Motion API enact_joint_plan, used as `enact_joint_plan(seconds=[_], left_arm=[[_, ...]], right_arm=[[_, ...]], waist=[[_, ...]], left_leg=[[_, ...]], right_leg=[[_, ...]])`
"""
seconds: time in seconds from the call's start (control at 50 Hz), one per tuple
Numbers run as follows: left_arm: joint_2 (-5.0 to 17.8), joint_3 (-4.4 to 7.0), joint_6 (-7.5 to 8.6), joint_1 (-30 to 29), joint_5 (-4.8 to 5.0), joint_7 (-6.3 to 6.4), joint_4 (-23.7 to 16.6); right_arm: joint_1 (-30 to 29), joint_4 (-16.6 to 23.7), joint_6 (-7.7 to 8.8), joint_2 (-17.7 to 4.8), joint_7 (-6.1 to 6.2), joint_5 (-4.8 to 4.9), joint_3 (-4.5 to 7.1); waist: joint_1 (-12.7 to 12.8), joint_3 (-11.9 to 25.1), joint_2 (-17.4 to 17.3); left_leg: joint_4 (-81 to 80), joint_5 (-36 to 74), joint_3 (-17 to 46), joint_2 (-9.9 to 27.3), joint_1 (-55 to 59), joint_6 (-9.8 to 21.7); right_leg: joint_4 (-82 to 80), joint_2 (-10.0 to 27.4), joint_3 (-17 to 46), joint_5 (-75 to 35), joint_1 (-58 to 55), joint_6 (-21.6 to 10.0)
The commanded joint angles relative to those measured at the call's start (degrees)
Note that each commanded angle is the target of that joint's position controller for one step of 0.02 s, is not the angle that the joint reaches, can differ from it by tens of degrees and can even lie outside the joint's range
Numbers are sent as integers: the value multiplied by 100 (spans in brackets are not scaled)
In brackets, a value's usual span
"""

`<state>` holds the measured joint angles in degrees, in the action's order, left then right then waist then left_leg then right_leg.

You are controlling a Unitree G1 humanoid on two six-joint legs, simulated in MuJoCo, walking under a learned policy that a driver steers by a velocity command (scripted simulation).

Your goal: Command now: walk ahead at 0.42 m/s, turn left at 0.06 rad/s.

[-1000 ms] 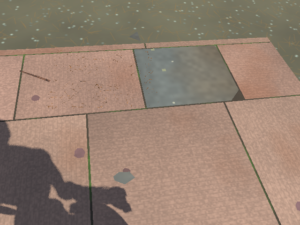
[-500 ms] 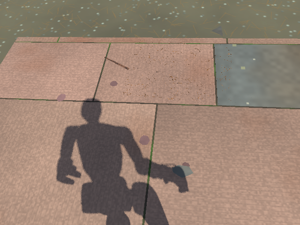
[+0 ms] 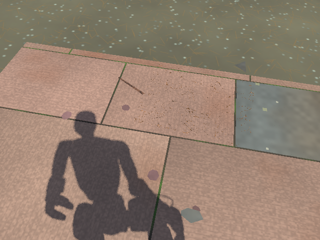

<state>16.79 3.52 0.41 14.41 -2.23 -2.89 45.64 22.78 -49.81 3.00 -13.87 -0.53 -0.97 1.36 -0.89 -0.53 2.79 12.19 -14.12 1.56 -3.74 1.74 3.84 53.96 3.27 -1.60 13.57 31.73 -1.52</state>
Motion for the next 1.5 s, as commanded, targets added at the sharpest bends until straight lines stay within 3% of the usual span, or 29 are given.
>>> enact_joint_plan(seconds=[0.02,0.16,0.22,0.24,0.26,0.28,0.32,0.36,0.5,0.68,0.72,0.76,0.78,0.8,0.82,0.84,0.88,0.92,1.02,1.2,1.26,1.3,1.32,1.34,1.36,1.38,1.42,1.46,1.5], left_arm=[[266,24,82,-914,-3,-37,-589],[217,-52,100,-1479,40,-8,-850],[491,103,180,255,31,179,-290],[848,209,241,1211,-87,270,-62],[1541,356,262,1598,-166,282,10],[1217,283,240,1240,67,223,24],[566,117,288,238,106,190,-66],[292,18,368,42,117,205,54],[283,-3,532,738,188,197,553],[386,-25,490,1370,127,298,1013],[462,-11,458,1243,95,340,1049],[515,-6,409,1114,86,342,1075],[396,-58,418,1084,132,333,955],[-252,-198,430,1726,363,256,790],[325,-42,415,1436,206,303,888],[379,7,427,910,187,292,724],[177,-23,420,616,147,245,705],[-17,-59,255,834,30,174,817],[-35,-41,103,25,65,87,551],[-180,-165,177,-1489,46,15,-64],[-79,-103,178,-1194,24,38,-51],[131,26,209,-209,4,74,224],[389,160,245,705,-60,119,490],[1066,378,225,1269,-105,218,508],[1278,420,157,1011,67,199,447],[1159,402,110,799,172,226,482],[574,266,133,237,180,270,438],[372,187,216,11,231,306,404],[505,210,320,183,247,290,438]], right_arm=[[113,108,138,-763,7,31,169],[319,-261,166,-1002,81,6,194],[149,-346,131,-1137,100,-22,218],[202,-265,140,-983,93,-1,159],[807,-101,146,-275,38,157,22],[456,-169,159,-813,50,3,155],[-155,-27,199,-779,-12,3,153],[-106,-86,89,-589,-64,-97,117],[-1247,217,-91,-398,-183,-136,59],[-2605,661,-5,-353,-166,-74,-14],[-2330,603,37,-436,-129,-79,35],[-943,145,120,-630,-36,-121,160],[83,-108,169,-968,38,-246,276],[612,-176,140,-1603,84,-331,467],[313,-175,76,-1309,30,-91,421],[-326,-118,68,-1064,23,1,357],[-823,-109,147,-542,2,-5,226],[-816,-233,227,-361,25,2,168],[-343,-481,376,-521,38,-2,209],[313,-770,328,-553,184,-23,175],[208,-774,252,-714,250,-57,212],[118,-723,151,-867,258,-77,259],[13,-619,123,-902,246,-49,265],[82,-271,167,-514,166,83,178],[-154,10,229,-563,85,67,227],[-725,141,285,-668,51,2,234],[-775,139,350,-569,48,16,211],[-615,143,133,-476,33,-173,197],[-678,232,-33,-403,-4,-203,188]], waist=[[-143,-640,-812],[-115,-715,-826],[718,315,-653],[1063,967,-279],[761,1772,1291],[711,1518,675],[315,226,-42],[6,-48,104],[71,-479,-33],[371,-548,34],[183,-397,100],[-411,349,23],[-777,996,-243],[-570,1875,-1616],[-557,1754,-940],[-295,763,-726],[1,55,-530],[230,-31,-649],[190,-383,-583],[-187,-606,-576],[42,-346,-741],[458,257,-803],[894,737,-593],[976,1413,402],[701,1739,855],[697,1054,157],[257,54,-472],[-44,-10,-340],[-91,42,-261]], left_leg=[[-639,1288,840,1354,-4,828],[-306,2975,528,1608,38,632],[1961,5110,98,1324,-139,335],[3572,3595,-62,1053,-1204,249],[5778,-502,-301,-41,-3008,-17],[6328,-1260,512,-52,-3471,126],[6057,-376,343,552,-3575,201],[5527,-174,208,832,-3134,128],[4234,833,-211,1076,-3979,-242],[2119,1289,-539,683,-3597,-54],[1884,771,-608,469,-3100,132],[1401,654,-741,134,-1407,405],[1380,364,76,916,124,684],[1049,-254,2951,2722,1949,1525],[447,-271,3794,2726,1650,1513],[367,-260,2701,2463,784,1310],[-19,578,1557,1951,-472,954],[-252,1049,904,1673,-1045,763],[-672,1393,45,1556,-1013,664],[-316,2901,-937,1708,191,458],[630,5065,-1212,1817,649,353],[2279,5855,-1373,1804,554,288],[3665,4915,-1455,1693,-263,144],[5833,2161,-1579,1126,-2242,-136],[7146,-1631,-559,28,-3850,-296],[7116,-1103,87,500,-4453,-223],[6082,-415,34,918,-4079,-240],[5498,-338,40,1038,-3455,-423],[5162,-239,-84,1009,-3405,-572]], right_leg=[[-251,102,-111,-456,1136,171],[-1857,-186,-353,-621,-37,-228],[-2441,-689,-518,-366,-2371,-578],[-2602,190,421,344,-3864,-798],[-3306,1952,3465,1590,-5129,-1441],[-4013,1919,4430,1589,-4578,-1441],[-4123,1522,2694,802,-3114,-1265],[-4368,1038,1751,-67,-2352,-1029],[-4926,727,774,-1145,-2411,-1116],[-4430,896,401,-2917,-3545,-931],[-3901,948,326,-4072,-3809,-836],[-2248,714,81,-4946,-3620,-658],[-783,505,-63,-3585,-2574,-562],[1584,-513,-393,12,-369,-242],[2145,-645,420,1558,271,-348],[2115,-294,531,1029,550,-398],[1461,72,477,447,168,-376],[1160,139,428,280,-321,-246],[547,215,426,-622,448,-84],[-1694,-4,-366,-1250,504,-322],[-1916,-400,-677,-452,-73,-654],[-2173,-820,-785,-37,-1220,-950],[-2561,-688,-358,-136,-2558,-1210],[-2738,865,1946,343,-4282,-1871],[-3646,1748,4547,-308,-4978,-2451],[-3702,1524,3645,-431,-4579,-2249],[-3942,1062,2464,-1261,-3101,-1740],[-4067,610,1839,-1912,-2395,-1529],[-4108,428,1638,-2344,-2226,-1545]])
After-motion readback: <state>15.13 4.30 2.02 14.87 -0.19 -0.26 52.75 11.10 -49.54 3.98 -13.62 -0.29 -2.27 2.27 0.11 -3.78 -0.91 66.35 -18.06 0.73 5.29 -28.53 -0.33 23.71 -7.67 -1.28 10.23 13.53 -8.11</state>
